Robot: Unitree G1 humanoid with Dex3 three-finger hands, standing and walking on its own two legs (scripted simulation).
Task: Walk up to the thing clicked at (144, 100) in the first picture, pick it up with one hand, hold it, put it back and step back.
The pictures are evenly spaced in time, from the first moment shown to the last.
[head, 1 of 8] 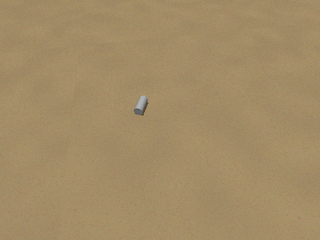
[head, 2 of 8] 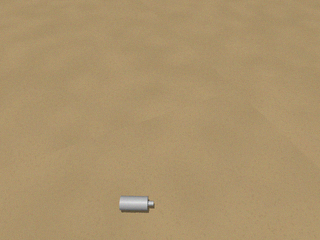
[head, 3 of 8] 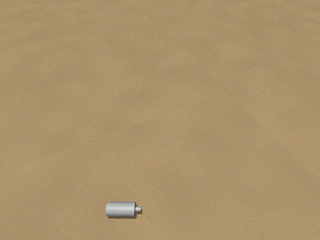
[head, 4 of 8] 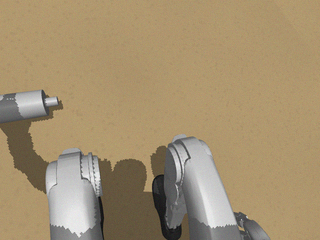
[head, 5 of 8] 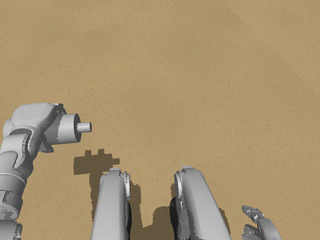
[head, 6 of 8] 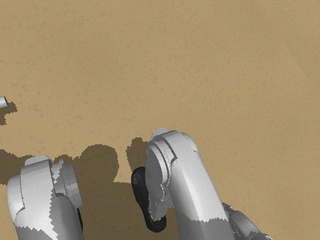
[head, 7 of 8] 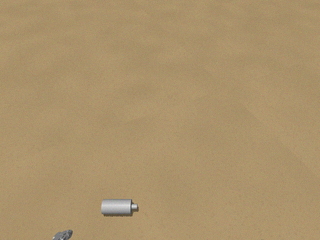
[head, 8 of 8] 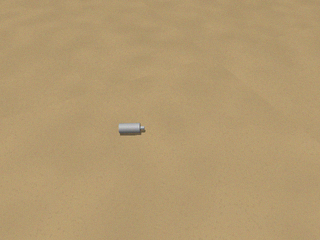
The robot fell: no
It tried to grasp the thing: yes
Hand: left
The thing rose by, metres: 0.69
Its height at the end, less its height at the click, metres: +0.00
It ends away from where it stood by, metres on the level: 0.01
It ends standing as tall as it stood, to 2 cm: yes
